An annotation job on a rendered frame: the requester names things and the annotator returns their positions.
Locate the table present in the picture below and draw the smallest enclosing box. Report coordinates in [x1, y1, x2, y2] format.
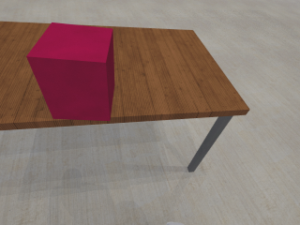
[0, 21, 250, 173]

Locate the carton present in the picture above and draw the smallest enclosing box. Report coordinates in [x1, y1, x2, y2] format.
[26, 22, 115, 121]

